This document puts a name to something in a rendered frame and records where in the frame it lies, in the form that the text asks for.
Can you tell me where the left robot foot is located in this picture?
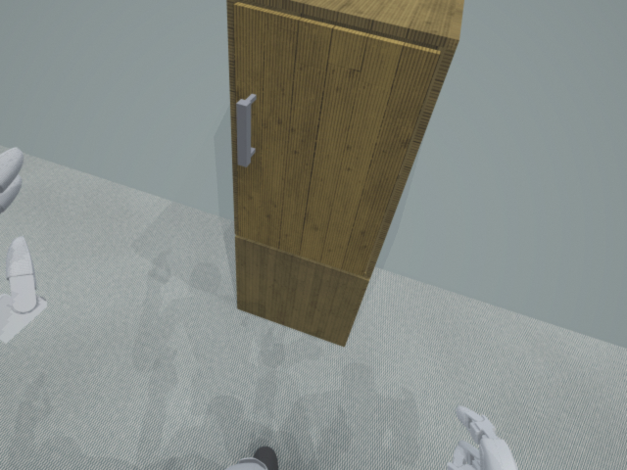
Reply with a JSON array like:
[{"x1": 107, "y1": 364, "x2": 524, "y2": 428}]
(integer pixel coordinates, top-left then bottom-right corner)
[{"x1": 253, "y1": 446, "x2": 278, "y2": 470}]

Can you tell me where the robot left hand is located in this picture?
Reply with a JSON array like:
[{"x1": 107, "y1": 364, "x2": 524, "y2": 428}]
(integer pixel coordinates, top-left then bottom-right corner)
[{"x1": 0, "y1": 147, "x2": 47, "y2": 344}]

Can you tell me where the handle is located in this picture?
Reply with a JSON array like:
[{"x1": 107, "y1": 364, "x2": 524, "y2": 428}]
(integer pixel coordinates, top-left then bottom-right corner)
[{"x1": 236, "y1": 94, "x2": 257, "y2": 167}]

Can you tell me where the cupboard door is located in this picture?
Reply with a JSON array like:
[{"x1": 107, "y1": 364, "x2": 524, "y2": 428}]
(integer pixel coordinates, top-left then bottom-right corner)
[{"x1": 233, "y1": 2, "x2": 441, "y2": 276}]

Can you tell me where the robot right hand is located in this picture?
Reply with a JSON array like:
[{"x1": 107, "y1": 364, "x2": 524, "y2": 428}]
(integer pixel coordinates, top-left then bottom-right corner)
[{"x1": 447, "y1": 405, "x2": 518, "y2": 470}]

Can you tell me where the robot left shin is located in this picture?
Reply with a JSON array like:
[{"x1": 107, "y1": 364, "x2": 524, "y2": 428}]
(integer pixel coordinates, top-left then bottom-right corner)
[{"x1": 238, "y1": 457, "x2": 267, "y2": 469}]

